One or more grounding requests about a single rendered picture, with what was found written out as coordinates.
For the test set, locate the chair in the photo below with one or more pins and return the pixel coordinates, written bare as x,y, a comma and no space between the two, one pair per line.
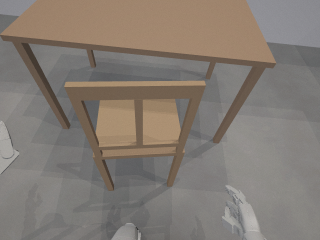
136,119

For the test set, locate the table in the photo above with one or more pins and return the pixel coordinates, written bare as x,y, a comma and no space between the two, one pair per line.
215,31

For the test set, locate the left robot thigh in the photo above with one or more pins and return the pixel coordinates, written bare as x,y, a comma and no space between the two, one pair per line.
127,232

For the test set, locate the right robot hand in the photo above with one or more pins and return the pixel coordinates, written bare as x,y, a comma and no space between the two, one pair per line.
244,218

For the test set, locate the robot left shin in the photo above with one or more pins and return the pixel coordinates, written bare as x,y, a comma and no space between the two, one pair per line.
129,224

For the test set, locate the left robot hand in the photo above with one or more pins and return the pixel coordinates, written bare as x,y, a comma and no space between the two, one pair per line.
7,153

